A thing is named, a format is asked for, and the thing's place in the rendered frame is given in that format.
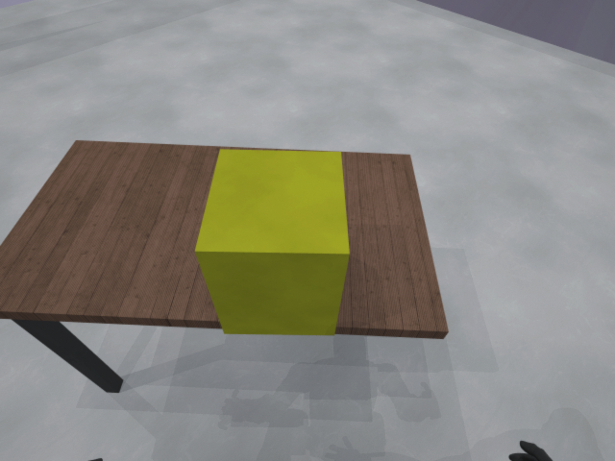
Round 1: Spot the carton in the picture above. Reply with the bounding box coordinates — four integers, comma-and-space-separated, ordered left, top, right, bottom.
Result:
195, 149, 350, 335

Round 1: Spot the robot right hand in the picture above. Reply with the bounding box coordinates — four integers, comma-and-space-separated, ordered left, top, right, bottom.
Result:
508, 441, 553, 461

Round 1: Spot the table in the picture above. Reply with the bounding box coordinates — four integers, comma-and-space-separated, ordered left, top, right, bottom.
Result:
0, 140, 449, 393

